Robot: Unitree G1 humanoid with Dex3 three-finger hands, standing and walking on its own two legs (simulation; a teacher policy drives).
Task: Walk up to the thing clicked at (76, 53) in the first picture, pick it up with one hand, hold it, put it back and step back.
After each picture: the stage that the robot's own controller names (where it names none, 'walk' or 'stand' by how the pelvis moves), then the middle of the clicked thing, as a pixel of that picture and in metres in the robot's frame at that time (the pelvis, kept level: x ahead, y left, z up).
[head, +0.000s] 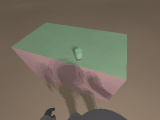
stand; (78, 55) +0.57 +0.15 -0.03
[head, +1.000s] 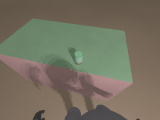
stand; (78, 58) +0.48 +0.13 -0.01
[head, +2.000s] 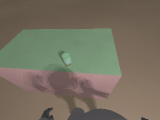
stand; (67, 60) +0.47 +0.24 +0.00
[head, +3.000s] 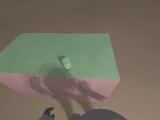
stand; (67, 64) +0.45 +0.23 -0.03
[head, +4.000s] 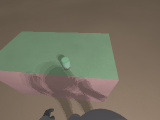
stand; (66, 64) +0.45 +0.24 -0.03
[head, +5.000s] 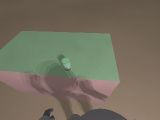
stand; (66, 64) +0.44 +0.23 -0.03
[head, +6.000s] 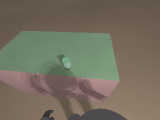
stand; (67, 64) +0.45 +0.23 -0.03
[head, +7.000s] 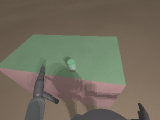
rise first; (72, 66) +0.44 +0.22 -0.02
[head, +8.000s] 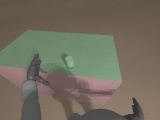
go down; (70, 63) +0.47 +0.21 -0.01
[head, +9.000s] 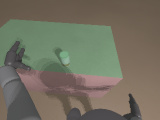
go down; (65, 59) +0.45 +0.20 +0.02
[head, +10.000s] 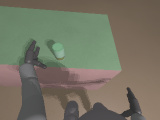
close in; (59, 52) +0.46 +0.21 +0.05
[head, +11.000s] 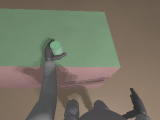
close; (57, 50) +0.47 +0.21 +0.06
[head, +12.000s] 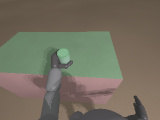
lift; (64, 58) +0.37 +0.18 +0.16
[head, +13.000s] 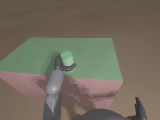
lift; (68, 61) +0.33 +0.17 +0.18
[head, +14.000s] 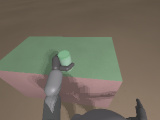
hold; (65, 61) +0.33 +0.18 +0.18
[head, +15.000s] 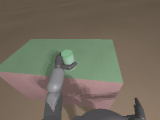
hold; (68, 60) +0.34 +0.16 +0.19
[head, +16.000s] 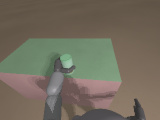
crouch; (67, 64) +0.33 +0.17 +0.16
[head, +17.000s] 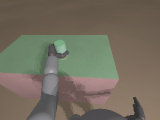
crouch; (61, 50) +0.43 +0.21 +0.18
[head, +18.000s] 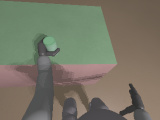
lower; (51, 46) +0.49 +0.22 +0.06
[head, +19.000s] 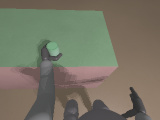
lower; (54, 51) +0.47 +0.22 +0.06
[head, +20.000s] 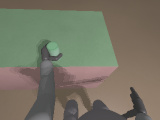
lower; (54, 51) +0.47 +0.22 +0.06
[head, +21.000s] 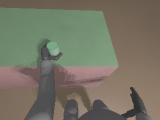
lower; (54, 51) +0.47 +0.22 +0.06
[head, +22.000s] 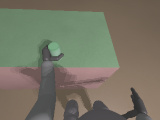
loosen; (55, 52) +0.46 +0.22 +0.06
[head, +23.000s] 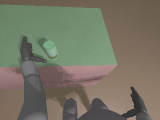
withdraw; (51, 50) +0.47 +0.23 +0.06
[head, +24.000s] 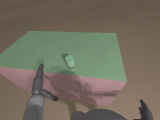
sink last; (70, 62) +0.45 +0.22 +0.02
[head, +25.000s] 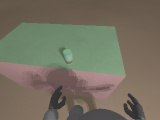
stand; (68, 56) +0.47 +0.22 +0.04
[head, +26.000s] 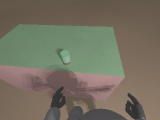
stand; (66, 58) +0.45 +0.22 +0.05
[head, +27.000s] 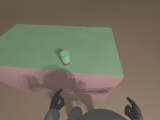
stand; (65, 58) +0.45 +0.22 +0.04
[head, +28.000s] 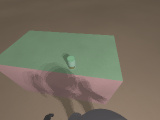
stand; (71, 62) +0.48 +0.20 -0.02
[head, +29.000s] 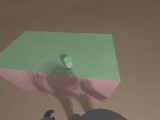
stand; (68, 63) +0.46 +0.22 -0.03
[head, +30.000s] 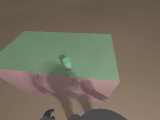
stand; (67, 64) +0.45 +0.23 -0.03
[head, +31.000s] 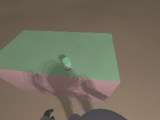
walk; (67, 64) +0.45 +0.23 -0.03
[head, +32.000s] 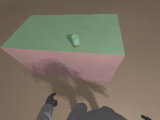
walk; (75, 41) +0.65 +0.19 -0.01
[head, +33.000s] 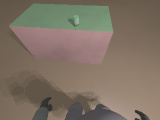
walk; (76, 21) +0.99 +0.24 -0.01
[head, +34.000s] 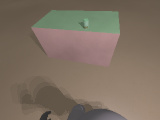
stand; (86, 23) +1.09 +0.17 -0.01
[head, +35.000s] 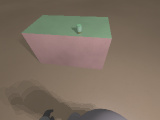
stand; (79, 29) +1.06 +0.19 -0.03
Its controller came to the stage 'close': yes
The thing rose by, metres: 0.21
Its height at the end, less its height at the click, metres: +0.00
